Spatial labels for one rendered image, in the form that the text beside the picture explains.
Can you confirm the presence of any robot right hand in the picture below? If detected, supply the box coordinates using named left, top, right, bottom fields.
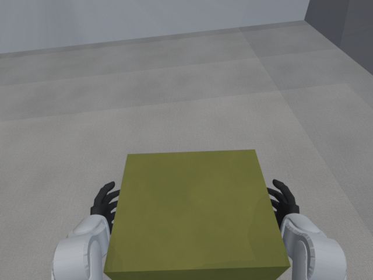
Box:
left=267, top=179, right=300, bottom=229

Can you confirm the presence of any robot left forearm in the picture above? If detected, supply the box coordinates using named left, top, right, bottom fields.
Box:
left=51, top=215, right=110, bottom=280

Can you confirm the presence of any robot left hand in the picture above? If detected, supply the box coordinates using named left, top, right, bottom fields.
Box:
left=90, top=181, right=120, bottom=235

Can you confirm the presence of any carton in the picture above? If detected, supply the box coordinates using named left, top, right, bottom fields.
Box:
left=103, top=149, right=291, bottom=280

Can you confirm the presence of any robot right forearm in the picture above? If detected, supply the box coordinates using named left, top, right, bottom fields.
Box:
left=280, top=213, right=347, bottom=280

